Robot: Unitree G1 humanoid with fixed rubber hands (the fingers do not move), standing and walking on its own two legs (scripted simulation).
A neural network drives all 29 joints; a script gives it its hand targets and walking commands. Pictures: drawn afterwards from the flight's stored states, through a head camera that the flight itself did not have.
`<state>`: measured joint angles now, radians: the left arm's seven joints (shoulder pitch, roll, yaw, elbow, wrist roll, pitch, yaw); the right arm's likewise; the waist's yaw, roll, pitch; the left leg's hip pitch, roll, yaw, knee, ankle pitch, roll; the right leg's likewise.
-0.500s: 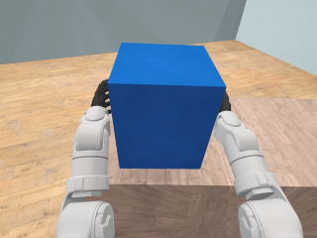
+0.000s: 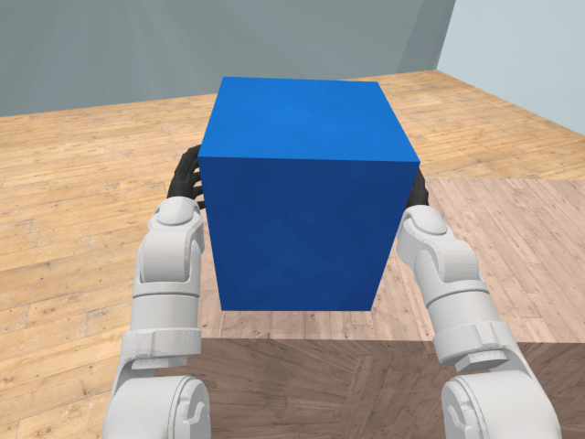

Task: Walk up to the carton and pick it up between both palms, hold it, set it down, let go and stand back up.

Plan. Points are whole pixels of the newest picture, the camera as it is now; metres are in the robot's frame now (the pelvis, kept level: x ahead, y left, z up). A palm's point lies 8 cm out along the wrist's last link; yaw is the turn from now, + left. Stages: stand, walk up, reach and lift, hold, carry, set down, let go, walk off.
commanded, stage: hold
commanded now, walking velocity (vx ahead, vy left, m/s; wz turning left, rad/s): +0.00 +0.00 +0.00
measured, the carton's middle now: (298, 197) +0.39 +0.00 +0.19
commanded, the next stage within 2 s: none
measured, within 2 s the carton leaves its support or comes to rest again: neither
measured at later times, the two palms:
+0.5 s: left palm (182, 199) +0.37 +0.15 +0.20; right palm (409, 204) +0.37 -0.15 +0.19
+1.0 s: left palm (183, 199) +0.36 +0.15 +0.20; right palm (412, 206) +0.36 -0.15 +0.19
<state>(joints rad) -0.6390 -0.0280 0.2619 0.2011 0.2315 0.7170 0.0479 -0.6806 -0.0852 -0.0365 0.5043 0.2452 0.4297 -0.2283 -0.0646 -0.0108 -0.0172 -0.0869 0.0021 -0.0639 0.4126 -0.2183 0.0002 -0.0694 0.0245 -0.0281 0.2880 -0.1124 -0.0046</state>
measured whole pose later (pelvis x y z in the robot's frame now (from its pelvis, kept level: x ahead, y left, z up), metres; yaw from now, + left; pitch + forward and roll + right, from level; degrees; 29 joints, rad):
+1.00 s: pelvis +0.00 +0.00 +0.00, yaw -1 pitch -6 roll -1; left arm -0.65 -0.03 0.27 0.19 0.25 0.75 0.04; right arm -0.69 -0.08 -0.05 0.50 0.24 0.45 -0.23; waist -0.06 -0.01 -0.03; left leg -0.08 0.00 -0.05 0.40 -0.22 0.00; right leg -0.07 0.02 -0.01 0.30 -0.12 0.00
